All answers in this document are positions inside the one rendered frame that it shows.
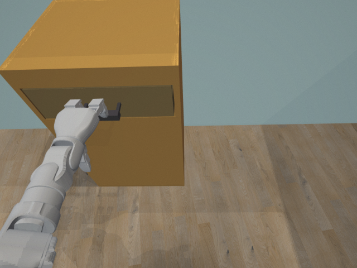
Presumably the robot left upper arm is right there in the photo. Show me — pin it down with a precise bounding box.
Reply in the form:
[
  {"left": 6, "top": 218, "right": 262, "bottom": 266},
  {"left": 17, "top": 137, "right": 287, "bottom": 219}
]
[{"left": 0, "top": 229, "right": 57, "bottom": 268}]

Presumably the robot left hand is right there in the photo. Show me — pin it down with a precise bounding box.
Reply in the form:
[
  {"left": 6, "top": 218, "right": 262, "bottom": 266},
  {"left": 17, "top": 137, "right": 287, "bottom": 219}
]
[{"left": 54, "top": 99, "right": 108, "bottom": 172}]

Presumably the drawer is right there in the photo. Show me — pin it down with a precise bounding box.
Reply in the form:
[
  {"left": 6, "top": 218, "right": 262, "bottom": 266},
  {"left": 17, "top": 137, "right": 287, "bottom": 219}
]
[{"left": 22, "top": 85, "right": 175, "bottom": 118}]

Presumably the cabinet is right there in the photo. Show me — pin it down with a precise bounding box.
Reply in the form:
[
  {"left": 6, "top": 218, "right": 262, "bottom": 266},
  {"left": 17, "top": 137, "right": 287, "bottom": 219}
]
[{"left": 0, "top": 0, "right": 185, "bottom": 186}]

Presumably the handle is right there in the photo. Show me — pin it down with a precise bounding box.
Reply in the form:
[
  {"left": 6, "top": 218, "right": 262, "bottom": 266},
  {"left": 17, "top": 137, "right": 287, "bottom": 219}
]
[{"left": 84, "top": 102, "right": 121, "bottom": 121}]

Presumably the robot left forearm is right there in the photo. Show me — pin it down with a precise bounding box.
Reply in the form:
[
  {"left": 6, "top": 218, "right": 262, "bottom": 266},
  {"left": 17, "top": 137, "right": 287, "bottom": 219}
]
[{"left": 0, "top": 136, "right": 84, "bottom": 240}]

